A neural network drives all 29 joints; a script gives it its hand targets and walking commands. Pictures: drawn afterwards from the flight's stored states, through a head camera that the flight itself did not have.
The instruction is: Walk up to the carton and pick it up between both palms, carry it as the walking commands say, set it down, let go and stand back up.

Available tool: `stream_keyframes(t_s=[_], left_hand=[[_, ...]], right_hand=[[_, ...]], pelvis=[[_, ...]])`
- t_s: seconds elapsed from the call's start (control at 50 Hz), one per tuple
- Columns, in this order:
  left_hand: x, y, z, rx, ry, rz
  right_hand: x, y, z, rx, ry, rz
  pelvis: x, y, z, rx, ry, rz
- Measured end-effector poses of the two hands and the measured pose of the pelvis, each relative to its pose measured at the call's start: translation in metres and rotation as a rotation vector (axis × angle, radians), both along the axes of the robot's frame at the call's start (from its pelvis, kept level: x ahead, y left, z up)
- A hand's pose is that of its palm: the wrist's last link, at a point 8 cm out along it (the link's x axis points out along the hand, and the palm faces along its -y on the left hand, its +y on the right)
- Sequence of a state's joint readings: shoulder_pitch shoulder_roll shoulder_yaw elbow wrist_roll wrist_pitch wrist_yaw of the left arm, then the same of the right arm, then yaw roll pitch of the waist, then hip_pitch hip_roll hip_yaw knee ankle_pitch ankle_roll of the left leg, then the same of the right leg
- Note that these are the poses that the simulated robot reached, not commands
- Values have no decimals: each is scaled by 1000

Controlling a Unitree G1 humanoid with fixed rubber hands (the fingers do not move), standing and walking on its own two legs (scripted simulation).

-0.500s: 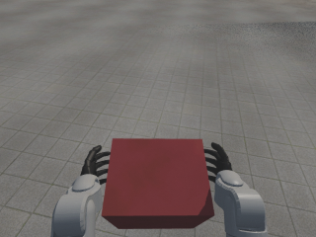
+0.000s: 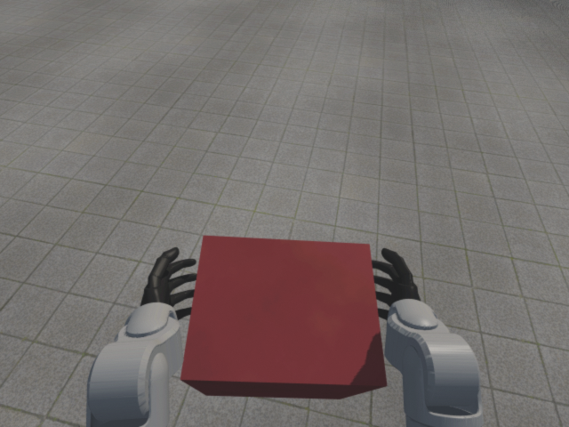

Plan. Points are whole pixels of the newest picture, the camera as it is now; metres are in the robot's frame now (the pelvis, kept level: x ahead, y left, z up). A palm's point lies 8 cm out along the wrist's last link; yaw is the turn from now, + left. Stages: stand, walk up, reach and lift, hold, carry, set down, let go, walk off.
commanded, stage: carry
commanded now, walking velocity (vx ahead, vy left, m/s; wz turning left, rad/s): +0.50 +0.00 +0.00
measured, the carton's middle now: (279, 327) +0.27 +0.01 +0.01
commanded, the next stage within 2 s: none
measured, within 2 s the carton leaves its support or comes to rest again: neither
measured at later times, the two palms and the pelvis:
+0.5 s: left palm (223, 156) +0.56 +0.12 +0.08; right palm (375, 152) +0.59 -0.17 +0.08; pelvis +0.31 -0.05 +0.00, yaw +5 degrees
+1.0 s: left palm (240, 63) +0.93 +0.11 +0.09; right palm (354, 68) +0.91 -0.17 +0.09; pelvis +0.65 -0.01 +0.01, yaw -2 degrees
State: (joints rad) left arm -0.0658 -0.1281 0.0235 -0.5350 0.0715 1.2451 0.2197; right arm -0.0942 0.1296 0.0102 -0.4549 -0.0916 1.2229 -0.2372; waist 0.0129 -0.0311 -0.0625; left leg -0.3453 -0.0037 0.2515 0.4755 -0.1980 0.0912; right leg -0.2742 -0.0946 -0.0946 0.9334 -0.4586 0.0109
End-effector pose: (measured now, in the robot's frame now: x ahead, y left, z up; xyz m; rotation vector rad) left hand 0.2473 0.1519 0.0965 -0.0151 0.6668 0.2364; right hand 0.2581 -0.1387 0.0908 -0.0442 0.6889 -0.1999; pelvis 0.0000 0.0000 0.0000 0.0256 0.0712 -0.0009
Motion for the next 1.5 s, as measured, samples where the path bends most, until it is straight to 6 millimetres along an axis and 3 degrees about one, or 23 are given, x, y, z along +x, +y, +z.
stream_keyframes(t_s=[0.08, 0.16, 0.28, 0.4, 0.48, 0.58, 0.72, 0.86, 1.02, 1.16, 1.3, 1.38, 1.5], left_hand=[[48, -7, 0, 6, 54, -59], [98, -11, 5, 0, 34, -80], [174, -18, 7, 2, -13, -47], [257, -32, -9, 29, -19, 8], [300, -36, -15, 44, 75, 51], [358, -36, -1, 44, 85, 82], [462, -39, 17, 41, 6, 42], [583, -34, -1, 36, -17, -28], [694, -38, -4, 21, 84, -90], [790, -41, 4, 5, 9, -36], [894, -59, -10, 36, -8, 19], [939, -63, -14, 45, 90, 44], [1015, -62, 2, 39, 77, 72]], right_hand=[[30, -3, 1, -2, 57, -41], [76, -7, 11, -2, 32, -64], [161, -14, 15, 1, -19, -36], [259, -28, -7, 19, -35, 16], [315, -30, -12, 16, 49, 56], [381, -30, -3, 29, 56, 87], [475, -35, 13, 45, -26, 45], [574, -30, 4, 18, -50, -28], [666, -34, 6, 1, 52, -83], [777, -37, 18, -9, -21, -37], [897, -55, -4, 6, -39, 14], [953, -58, -10, 9, 55, 42], [1037, -57, 3, 20, 41, 70]], pelvis=[[40, 6, 12, -29, 0, -2], [82, 5, 16, -48, 4, 3], [158, -9, 9, -48, 4, 11], [251, -35, -15, -50, -23, 56], [297, -47, -2, -22, -13, 83], [356, -54, 15, 16, -7, 83], [453, -46, 15, 39, -7, 51], [567, -23, -10, 26, -27, -13], [667, -15, 13, -33, -9, -25], [765, -32, 10, -51, -3, -8], [881, -63, -15, -58, -28, 51], [931, -73, 0, -27, -11, 79], [1009, -78, 17, 15, 0, 79]])
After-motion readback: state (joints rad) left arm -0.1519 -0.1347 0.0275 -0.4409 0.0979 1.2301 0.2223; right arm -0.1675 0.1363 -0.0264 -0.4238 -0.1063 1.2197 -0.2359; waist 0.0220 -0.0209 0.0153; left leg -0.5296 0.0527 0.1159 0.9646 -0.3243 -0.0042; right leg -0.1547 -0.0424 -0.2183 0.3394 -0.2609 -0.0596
